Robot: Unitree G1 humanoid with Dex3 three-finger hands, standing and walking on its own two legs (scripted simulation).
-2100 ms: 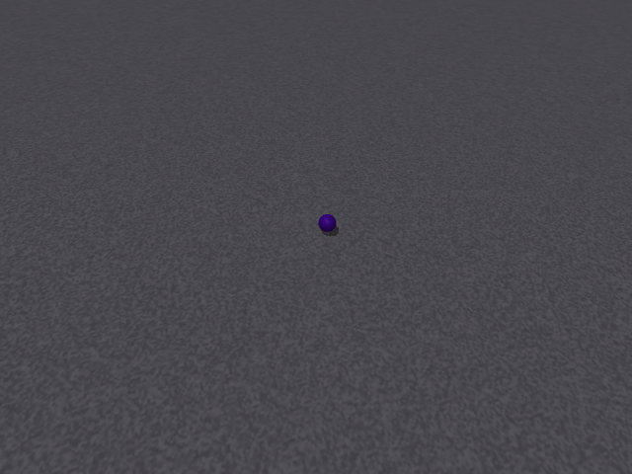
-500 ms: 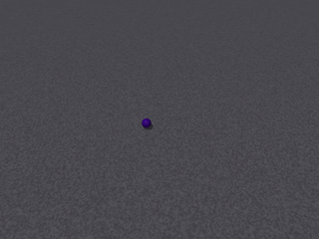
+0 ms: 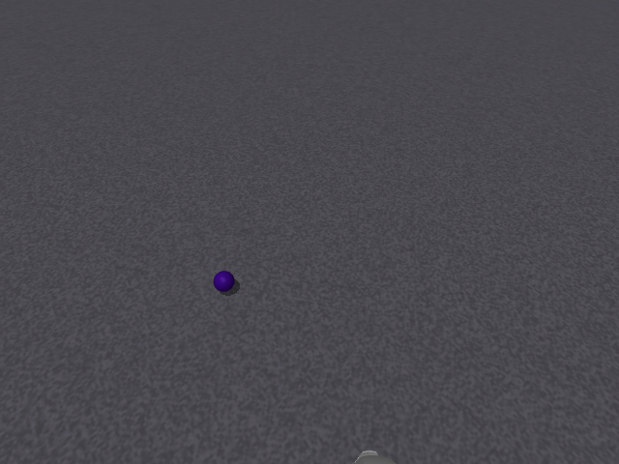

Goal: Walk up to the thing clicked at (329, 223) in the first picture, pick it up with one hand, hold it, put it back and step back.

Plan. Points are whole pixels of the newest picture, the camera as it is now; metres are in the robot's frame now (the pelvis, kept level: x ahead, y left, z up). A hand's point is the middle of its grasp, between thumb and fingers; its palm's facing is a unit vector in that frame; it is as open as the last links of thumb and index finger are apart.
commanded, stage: walk up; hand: left
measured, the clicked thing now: (224, 281) +0.89 +0.29 -0.73
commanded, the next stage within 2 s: none
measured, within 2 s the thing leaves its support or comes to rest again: neither
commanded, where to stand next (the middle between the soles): +0.53 +0.04 m, yaw +1 degrees
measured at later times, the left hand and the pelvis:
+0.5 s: hand (109, 441) +0.22 +0.29 -0.15, palm faces -0.01 -0.93 -0.37, open 7.3 cm; pelvis +0.20 +0.01 -0.01, yaw +1 degrees
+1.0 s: hand (146, 312) +0.41 +0.28 -0.12, palm faces +0.01 -0.90 -0.44, open 7.3 cm; pelvis +0.36 -0.01 -0.01, yaw +1 degrees
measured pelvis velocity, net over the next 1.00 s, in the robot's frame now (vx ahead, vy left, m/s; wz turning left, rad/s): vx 0.36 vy -0.01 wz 0.02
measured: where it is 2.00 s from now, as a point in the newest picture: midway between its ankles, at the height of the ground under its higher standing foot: (290, 382)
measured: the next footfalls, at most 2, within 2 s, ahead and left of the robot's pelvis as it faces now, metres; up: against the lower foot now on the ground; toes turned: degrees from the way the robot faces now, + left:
right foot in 0.04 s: +0.18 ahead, -0.13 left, +0.00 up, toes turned -3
left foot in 0.48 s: +0.33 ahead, +0.14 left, +0.00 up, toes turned +6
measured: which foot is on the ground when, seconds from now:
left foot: down 0.00-0.06, up 0.08-0.46, down 0.48-0.88, up 0.90-1.00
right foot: up 0.00-0.02, down 0.04-0.52, up 0.54-0.86, down 0.88-1.00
